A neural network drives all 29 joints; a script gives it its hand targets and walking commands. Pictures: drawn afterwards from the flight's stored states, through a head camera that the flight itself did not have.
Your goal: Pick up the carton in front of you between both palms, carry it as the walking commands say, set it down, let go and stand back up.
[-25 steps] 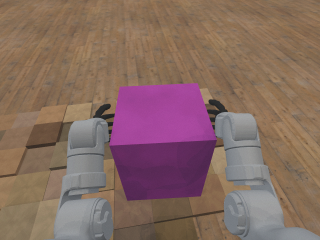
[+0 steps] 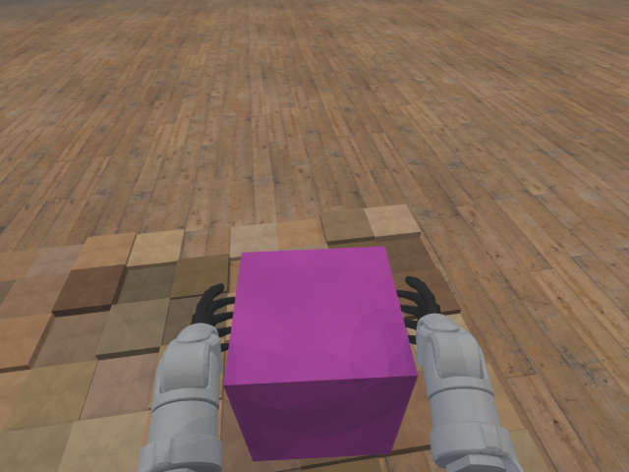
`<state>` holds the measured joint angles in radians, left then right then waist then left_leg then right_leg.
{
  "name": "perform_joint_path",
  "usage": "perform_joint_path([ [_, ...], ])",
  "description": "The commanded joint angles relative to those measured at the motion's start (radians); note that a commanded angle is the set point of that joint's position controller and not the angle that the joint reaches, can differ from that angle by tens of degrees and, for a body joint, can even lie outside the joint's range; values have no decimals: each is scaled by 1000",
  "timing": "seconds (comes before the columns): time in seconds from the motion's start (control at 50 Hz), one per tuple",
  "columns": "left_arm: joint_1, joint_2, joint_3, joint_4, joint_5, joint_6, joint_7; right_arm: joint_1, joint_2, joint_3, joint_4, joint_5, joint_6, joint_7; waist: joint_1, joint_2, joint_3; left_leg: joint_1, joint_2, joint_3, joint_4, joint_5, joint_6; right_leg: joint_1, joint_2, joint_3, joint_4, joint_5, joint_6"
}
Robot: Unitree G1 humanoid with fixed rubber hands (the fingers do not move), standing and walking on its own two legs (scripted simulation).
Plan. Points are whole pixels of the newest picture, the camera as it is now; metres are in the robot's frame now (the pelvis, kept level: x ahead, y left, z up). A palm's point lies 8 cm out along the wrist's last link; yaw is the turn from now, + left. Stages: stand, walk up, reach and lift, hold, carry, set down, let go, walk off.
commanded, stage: carry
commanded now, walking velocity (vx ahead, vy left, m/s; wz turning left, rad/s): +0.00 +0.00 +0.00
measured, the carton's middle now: (317, 355) +0.30 +0.00 -0.03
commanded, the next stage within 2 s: none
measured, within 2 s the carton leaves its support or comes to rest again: neither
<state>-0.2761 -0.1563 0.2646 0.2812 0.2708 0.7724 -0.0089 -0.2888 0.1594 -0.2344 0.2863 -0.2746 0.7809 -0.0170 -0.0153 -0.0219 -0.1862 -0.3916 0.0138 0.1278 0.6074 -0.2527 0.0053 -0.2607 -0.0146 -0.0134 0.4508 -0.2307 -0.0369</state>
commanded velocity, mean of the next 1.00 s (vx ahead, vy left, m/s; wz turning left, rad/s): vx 0.00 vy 0.00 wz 0.00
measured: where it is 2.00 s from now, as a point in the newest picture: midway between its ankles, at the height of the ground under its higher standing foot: outside the picture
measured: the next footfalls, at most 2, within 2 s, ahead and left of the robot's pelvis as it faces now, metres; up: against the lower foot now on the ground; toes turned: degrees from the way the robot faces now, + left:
none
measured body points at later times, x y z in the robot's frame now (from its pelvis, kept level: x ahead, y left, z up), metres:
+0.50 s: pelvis -0.02 +0.00 +0.00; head -0.07 -0.01 +0.45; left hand +0.28 +0.15 +0.05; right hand +0.28 -0.16 +0.04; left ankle +0.04 +0.12 -0.72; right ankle +0.00 -0.09 -0.75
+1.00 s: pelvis -0.02 +0.00 +0.00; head -0.06 -0.01 +0.45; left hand +0.30 +0.15 +0.08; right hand +0.30 -0.15 +0.07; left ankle +0.04 +0.12 -0.72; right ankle +0.00 -0.09 -0.75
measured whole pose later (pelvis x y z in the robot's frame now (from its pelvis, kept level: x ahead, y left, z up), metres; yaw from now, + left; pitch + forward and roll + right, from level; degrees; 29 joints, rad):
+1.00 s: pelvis -0.02 +0.00 +0.00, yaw +0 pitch +3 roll +2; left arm -0.32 -0.12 0.19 0.13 0.18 0.86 0.04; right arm -0.34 0.11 -0.18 0.13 -0.19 0.87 -0.05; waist -0.01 -0.02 -0.14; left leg -0.43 0.01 0.12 0.57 -0.19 0.01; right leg -0.29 -0.01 -0.02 0.41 -0.17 -0.04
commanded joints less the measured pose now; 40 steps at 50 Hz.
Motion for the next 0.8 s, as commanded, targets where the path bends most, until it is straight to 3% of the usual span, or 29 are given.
perform_joint_path([
  [0.0, -517, -888, -489, 18, -211, -84, -223, -526, 885, 507, -7, 222, -91, 233, 10, -10, -189, 107, 104, -131, -94, 71, 24, 14, -133, 100, -92, 150, -1],
  [0.1, -530, -900, -491, 30, -213, -127, -225, -527, 911, 502, 12, 220, -134, 237, 11, -14, -184, 111, 102, -133, -102, 63, 23, -6, -133, 109, -120, 86, -2],
  [0.18, -545, -903, -528, 0, -237, -110, -219, -537, 915, 536, -16, 239, -115, 230, 11, -17, -189, 114, 99, -131, -105, 59, 22, -11, -133, 112, -136, 52, -2],
  [0.4, -528, -883, -503, 8, -220, -88, -214, -515, 895, 505, -1, 221, -90, 225, 11, -16, -168, 101, 97, -127, -109, 56, 18, -36, -133, 118, -161, -13, -1],
  [0.7, -499, -881, -538, -46, -239, -81, -204, -491, 890, 538, -50, 238, -87, 220, 11, -14, -188, 103, 97, -127, -106, 67, 22, -11, -130, 111, -143, 27, -3],
  [0.78, -536, -887, -594, -99, -275, -67, -200, -525, 896, 591, -102, 273, -75, 216, 10, -13, -190, 105, 98, -128, -106, 66, 25, -7, -129, 109, -139, 34, -2],
])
